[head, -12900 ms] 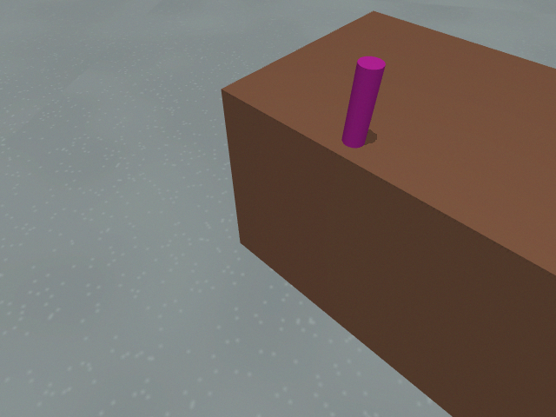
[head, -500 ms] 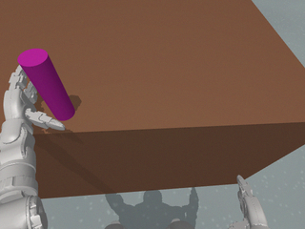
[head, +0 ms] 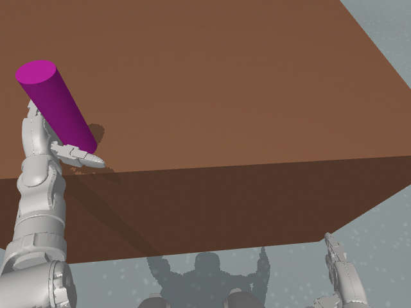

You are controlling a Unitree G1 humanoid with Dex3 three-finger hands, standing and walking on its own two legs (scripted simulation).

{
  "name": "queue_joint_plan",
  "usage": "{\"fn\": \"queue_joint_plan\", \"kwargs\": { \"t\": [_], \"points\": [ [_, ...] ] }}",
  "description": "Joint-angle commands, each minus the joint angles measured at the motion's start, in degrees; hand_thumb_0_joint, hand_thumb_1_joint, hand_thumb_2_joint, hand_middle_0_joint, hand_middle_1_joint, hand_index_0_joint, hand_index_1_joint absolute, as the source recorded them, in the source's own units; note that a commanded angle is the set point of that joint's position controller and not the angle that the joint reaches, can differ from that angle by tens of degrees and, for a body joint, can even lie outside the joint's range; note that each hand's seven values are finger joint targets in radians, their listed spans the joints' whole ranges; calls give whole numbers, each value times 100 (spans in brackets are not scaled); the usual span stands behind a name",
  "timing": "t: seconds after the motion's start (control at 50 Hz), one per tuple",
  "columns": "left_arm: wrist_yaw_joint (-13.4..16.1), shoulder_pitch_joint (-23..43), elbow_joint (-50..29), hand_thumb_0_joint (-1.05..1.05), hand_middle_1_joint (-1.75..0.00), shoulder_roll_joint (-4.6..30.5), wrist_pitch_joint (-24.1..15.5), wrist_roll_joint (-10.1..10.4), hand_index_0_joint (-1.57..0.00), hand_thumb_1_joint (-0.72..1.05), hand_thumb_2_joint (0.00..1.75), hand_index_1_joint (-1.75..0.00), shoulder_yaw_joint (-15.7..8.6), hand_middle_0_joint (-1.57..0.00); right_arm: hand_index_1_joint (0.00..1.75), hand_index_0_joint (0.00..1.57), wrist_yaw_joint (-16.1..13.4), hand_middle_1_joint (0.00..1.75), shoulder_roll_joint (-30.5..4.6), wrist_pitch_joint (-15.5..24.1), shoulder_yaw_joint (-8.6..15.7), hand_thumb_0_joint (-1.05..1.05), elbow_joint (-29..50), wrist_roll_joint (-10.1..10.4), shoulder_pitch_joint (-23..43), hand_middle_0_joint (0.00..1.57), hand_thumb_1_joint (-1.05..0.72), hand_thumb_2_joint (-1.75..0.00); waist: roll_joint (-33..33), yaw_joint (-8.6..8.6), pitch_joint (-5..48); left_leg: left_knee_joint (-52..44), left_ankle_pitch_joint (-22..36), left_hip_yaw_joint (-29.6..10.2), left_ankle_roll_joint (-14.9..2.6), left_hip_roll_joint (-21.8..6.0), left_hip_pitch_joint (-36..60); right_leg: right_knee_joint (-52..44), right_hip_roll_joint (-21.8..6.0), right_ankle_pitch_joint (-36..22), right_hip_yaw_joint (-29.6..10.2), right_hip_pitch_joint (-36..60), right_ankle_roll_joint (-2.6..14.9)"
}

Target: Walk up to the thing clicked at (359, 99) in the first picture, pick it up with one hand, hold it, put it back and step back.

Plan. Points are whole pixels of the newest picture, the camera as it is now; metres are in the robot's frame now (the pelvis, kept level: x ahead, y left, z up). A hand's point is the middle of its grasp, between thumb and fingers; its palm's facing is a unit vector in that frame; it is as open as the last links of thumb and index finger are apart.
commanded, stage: close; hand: left
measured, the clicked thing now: (64, 116) +0.44 +0.23 +0.12
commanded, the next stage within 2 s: settle in 0.64 s
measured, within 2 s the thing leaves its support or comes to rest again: leaves its support in 0.94 s
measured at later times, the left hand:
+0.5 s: hand (78, 125) +0.45 +0.22 +0.08, palm faces +0.20 -0.98 +0.00, open 10.3 cm
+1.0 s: hand (72, 127) +0.44 +0.22 +0.09, palm faces +0.21 -0.98 -0.02, open 7.5 cm
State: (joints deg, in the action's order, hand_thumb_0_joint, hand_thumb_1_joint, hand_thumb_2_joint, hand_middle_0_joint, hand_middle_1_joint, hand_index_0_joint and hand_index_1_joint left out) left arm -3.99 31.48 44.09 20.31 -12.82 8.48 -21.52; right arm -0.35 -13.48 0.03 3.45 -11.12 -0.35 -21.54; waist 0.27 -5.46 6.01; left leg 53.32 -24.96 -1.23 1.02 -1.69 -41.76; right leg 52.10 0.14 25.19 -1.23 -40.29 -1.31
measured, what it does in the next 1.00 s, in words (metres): stands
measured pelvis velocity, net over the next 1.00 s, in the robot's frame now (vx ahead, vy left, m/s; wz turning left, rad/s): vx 0.01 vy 0.00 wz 0.00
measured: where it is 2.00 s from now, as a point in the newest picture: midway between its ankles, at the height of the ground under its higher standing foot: outside the picture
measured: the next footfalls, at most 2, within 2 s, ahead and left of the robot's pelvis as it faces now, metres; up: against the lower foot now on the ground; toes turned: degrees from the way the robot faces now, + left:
none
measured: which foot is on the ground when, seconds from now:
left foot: down 0.00-1.00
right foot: down 0.00-1.00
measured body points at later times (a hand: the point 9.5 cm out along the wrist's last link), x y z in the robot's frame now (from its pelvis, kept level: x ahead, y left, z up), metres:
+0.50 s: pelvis +0.00 +0.01 +0.00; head +0.08 +0.02 +0.44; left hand +0.44 +0.27 +0.08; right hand +0.15 -0.25 -0.05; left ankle +0.01 +0.13 -0.69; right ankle +0.00 -0.13 -0.69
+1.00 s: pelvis +0.01 +0.00 +0.00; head +0.07 +0.01 +0.45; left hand +0.42 +0.28 +0.09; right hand +0.15 -0.26 -0.05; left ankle +0.01 +0.13 -0.69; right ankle +0.00 -0.14 -0.69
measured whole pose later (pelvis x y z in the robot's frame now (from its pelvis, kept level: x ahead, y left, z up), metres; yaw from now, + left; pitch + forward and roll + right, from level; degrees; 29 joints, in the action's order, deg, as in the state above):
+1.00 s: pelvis +0.01 +0.00 +0.00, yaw +0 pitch +14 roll -1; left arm -4.2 31.5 42.8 21.3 -10.8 8.4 -20.7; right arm -0.7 -13.1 -2.4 2.6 -11.8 0.0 -21.3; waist 0.7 -4.8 6.6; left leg 53.2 -25.3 -1.3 1.0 -1.7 -41.6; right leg 51.9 0.1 25.5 -1.2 -40.1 -1.3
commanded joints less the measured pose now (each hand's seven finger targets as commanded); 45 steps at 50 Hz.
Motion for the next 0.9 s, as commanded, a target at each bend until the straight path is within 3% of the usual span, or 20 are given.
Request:
{"fn": "queue_joint_plan", "kwargs": {
  "t": [0.0,0.06,0.12,0.14,0.18,0.22,0.26,0.3,0.34,0.36,0.4,0.5,0.54,0.6,0.64,0.72,0.76,0.8,0.84,0.88],
  "points": [
    [0,2617,-1108,0,-27,1613,-511,10,-45,-53,10,-26,-234,-44,5,5,-96,5,-795,311,515,0,958,22,-8,5,53,-4,145,-82,2011,-591,1383,130,-229,124,1072,-704,67,-1670,98,809,86],
    [-70,2853,-1106,0,-32,1653,-504,-35,-51,-50,15,-31,-144,-49,5,5,-92,5,-782,351,458,0,1134,12,-58,5,52,-4,382,-142,2468,-492,1824,123,-218,99,1517,-630,67,-2000,101,784,115],
    [-159,2741,-824,0,-38,1652,-460,5,-57,-43,22,-38,-166,-56,5,5,-74,5,-764,350,391,0,996,25,-149,5,53,-5,479,-33,2343,-501,2085,87,-178,80,1563,-616,87,-2044,166,682,150],
    [-186,2900,-889,0,-41,1484,-460,-17,-59,-42,24,-40,28,-59,5,5,-54,5,-585,340,255,0,927,27,-109,5,53,-5,594,-56,2306,-495,2064,103,-170,95,1560,-624,91,-2048,156,648,148],
    [-166,2699,-631,0,-46,1540,-407,26,-65,-36,30,-46,-129,-65,5,5,-70,5,-821,355,442,0,1019,15,-55,5,52,-5,405,-87,2256,-520,1886,85,-180,76,1439,-646,94,-1924,174,641,144],
    [-137,2965,-706,0,-51,1492,-431,19,-70,-34,33,-50,-69,-69,5,5,-27,5,-599,355,217,0,998,17,-43,5,52,-5,417,-84,2239,-536,1708,88,-185,73,1374,-661,94,-1789,170,583,150],
    [-109,2763,-467,0,-57,1560,-423,-7,-76,-30,38,-56,-135,-75,5,5,-45,5,-848,353,481,0,1013,13,40,5,53,-4,422,-81,2152,-569,1731,69,-158,66,1392,-633,107,-1732,203,526,169],
    [-80,2766,-571,0,-63,1428,-428,-29,-82,-21,45,-63,-38,-81,5,5,-12,5,-748,315,386,0,871,-2,-191,5,53,-4,451,-64,2126,-544,1824,54,-156,56,1402,-613,121,-1767,221,455,174],
    [-47,2618,-544,0,-71,1590,-441,-8,-89,-18,50,-70,-239,-88,5,5,-14,5,-846,320,451,0,1074,12,-2,5,53,-4,271,-15,2255,-511,1982,62,-170,55,1356,-578,124,-1942,220,659,158],
    [-44,2735,-745,0,-74,1414,-464,-28,-93,-16,53,-73,-59,-92,5,5,-2,5,-855,318,513,0,1113,1,29,5,52,-5,423,-58,2496,-498,2174,29,-141,25,1558,-514,135,-2032,238,642,178],
    [-32,2530,-865,0,-79,1352,-490,-4,-98,-8,58,-78,-96,-97,5,5,26,5,-761,259,428,0,972,-20,-125,5,52,-5,558,64,2489,-476,2479,-2,-104,8,1620,-464,143,-2106,284,597,201],
    [83,2219,-1234,0,-93,1302,-461,-16,-112,5,71,-92,-93,-111,5,5,24,5,-818,195,509,0,1182,21,8,5,52,-4,397,100,2432,-518,2364,11,-115,8,1543,-464,140,-2069,263,727,193],
    [165,2136,-1336,0,-98,1564,-469,-21,-115,8,76,-97,-372,-114,5,5,-7,5,-895,136,609,0,1104,20,-117,5,53,-4,204,99,2321,-520,2130,62,-165,45,1331,-532,128,-2066,219,842,144],
    [104,2005,-1326,0,-105,1248,-525,-11,-121,16,82,-103,-192,-120,5,5,18,5,-705,120,466,0,1127,17,41,5,53,-4,246,75,2194,-501,2054,95,-177,65,1253,-541,117,-2006,193,749,139],
    [105,1955,-1150,0,-115,1550,-519,-74,-125,27,98,-115,-347,-125,5,5,-10,5,-871,109,626,0,925,35,-140,5,53,-5,182,36,1943,-555,1774,100,-182,61,1147,-524,121,-1778,185,634,147],
    [14,2378,-1359,0,-137,1458,-552,-28,-139,44,125,-137,-228,-138,5,5,12,5,-587,105,337,0,864,23,-135,5,54,-5,492,51,2178,-544,1739,118,-165,79,1317,-549,99,-1723,162,594,161],
    [8,2360,-1285,0,-132,1648,-530,28,-129,59,129,-134,-362,-130,5,5,-20,5,-799,104,540,0,775,19,-90,5,54,-5,522,65,2183,-564,1741,93,-155,71,1360,-540,103,-1690,186,607,176],
    [-22,2538,-1625,0,-132,1569,-511,-4,-129,67,131,-134,-161,-130,5,5,-11,5,-628,97,341,0,841,11,-58,5,54,-5,723,114,2587,-482,2070,102,-147,80,1591,-514,80,-1962,169,766,176],
    [-19,2535,-1719,0,-137,1714,-462,35,-133,60,133,-139,-269,-134,5,5,-76,5,-899,127,550,0,1178,29,229,5,53,-6,588,108,2855,-456,2336,81,-144,62,1663,-488,83,-2216,170,986,164],
    [-57,2654,-1793,0,-139,1586,-425,60,-136,48,130,-141,-160,-136,5,5,-86,5,-598,82,248,0,964,48,34,5,53,-5,478,122,2686,-501,2334,79,-164,60,1606,-521,86,-2272,172,1024,150]
  ]
}}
